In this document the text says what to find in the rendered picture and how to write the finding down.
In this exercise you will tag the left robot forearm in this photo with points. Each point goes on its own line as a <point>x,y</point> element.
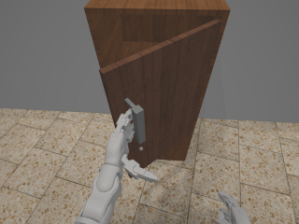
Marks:
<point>106,189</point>

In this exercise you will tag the left robot hand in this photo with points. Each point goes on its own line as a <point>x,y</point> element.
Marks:
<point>118,143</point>

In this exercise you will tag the cupboard door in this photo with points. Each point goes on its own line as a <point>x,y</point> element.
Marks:
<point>167,81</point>

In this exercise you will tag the right robot hand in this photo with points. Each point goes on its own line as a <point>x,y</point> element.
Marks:
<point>237,216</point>

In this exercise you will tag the handle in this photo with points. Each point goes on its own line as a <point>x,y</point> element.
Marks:
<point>138,121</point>

